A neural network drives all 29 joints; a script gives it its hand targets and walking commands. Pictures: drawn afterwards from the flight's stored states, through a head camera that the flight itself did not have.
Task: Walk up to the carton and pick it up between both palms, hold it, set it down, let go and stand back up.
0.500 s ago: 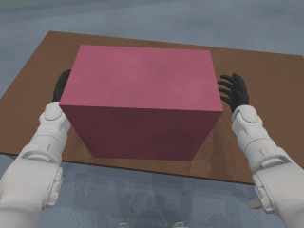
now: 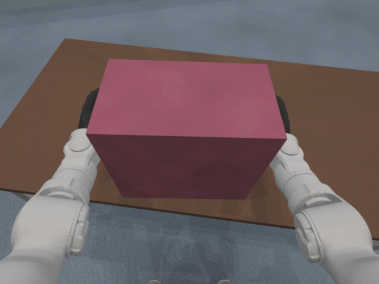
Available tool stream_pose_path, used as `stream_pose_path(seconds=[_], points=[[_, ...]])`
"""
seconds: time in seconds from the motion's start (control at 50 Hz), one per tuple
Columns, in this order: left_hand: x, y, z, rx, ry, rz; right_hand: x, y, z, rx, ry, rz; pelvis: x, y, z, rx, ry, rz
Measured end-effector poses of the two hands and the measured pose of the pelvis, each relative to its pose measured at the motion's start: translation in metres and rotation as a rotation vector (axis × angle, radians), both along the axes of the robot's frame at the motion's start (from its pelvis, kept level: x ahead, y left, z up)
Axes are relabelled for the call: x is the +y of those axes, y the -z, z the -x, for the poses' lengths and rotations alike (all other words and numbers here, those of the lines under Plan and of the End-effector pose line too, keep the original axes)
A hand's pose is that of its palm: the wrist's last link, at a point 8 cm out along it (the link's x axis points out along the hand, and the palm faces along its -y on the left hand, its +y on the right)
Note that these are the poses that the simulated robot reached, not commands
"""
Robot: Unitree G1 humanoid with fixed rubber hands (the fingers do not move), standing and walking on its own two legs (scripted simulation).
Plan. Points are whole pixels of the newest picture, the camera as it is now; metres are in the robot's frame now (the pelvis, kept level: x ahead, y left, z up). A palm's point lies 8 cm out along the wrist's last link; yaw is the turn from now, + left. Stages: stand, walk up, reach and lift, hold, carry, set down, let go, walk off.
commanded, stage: reach and lift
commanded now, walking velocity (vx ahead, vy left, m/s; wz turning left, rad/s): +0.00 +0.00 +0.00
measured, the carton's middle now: (186, 139) +0.44 +0.01 +0.02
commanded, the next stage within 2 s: none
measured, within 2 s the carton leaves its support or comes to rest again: leaves its support in 1.96 s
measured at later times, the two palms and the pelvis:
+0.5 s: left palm (93, 124) +0.45 +0.21 +0.06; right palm (280, 129) +0.44 -0.20 +0.05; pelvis +0.01 +0.00 +0.00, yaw -1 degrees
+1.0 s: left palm (92, 125) +0.45 +0.21 +0.06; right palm (281, 131) +0.43 -0.19 +0.06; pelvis +0.01 +0.00 +0.01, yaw +1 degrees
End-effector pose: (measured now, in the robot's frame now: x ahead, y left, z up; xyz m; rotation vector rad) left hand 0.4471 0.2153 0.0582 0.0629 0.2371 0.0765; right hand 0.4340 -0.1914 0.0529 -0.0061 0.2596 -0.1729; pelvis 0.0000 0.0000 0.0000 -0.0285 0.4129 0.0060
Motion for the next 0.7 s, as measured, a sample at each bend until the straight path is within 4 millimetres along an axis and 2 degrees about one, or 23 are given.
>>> stream_pose_path(seconds=[0.32, 0.7], points=[[-0.005, 0.000, -0.005, 0.000, 0.009, -0.011, -0.004, -0.002, -0.001, -0.005, 0.003, -0.004, 0.006, -0.004, -0.008, -0.008, 0.010, 0.008], [-0.005, -0.001, -0.004, -0.014, 0.009, -0.014, -0.004, -0.002, -0.002, -0.008, -0.005, -0.004, 0.000, -0.002, -0.011, -0.017, -0.001, 0.006]])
